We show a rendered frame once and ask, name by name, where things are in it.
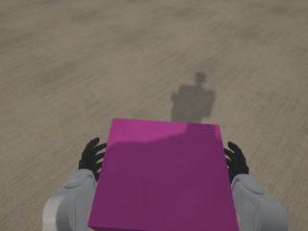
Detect robot left forearm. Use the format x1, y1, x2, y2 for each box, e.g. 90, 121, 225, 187
42, 168, 97, 231

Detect robot right hand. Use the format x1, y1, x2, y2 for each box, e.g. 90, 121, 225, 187
223, 141, 249, 185

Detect carton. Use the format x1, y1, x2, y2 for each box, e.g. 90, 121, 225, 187
88, 118, 240, 231

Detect robot left hand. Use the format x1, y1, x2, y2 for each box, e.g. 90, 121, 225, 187
78, 138, 107, 183

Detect robot right forearm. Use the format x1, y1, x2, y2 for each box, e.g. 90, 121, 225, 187
231, 173, 289, 231

